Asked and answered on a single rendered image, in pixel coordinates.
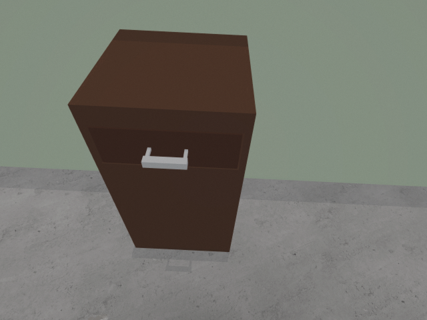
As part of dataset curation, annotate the drawer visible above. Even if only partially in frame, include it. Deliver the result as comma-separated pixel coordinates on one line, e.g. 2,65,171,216
88,126,243,169

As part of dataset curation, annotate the handle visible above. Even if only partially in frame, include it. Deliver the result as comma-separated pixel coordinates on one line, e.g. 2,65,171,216
141,147,188,170

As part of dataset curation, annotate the cabinet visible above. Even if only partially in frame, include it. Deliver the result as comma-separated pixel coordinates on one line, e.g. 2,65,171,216
68,29,256,252

